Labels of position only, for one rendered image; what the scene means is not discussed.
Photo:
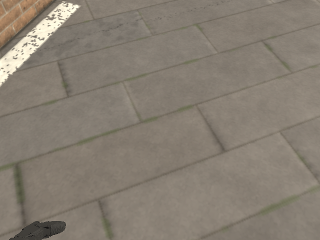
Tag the robot left hand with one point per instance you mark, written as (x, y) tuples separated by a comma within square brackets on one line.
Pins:
[(39, 231)]

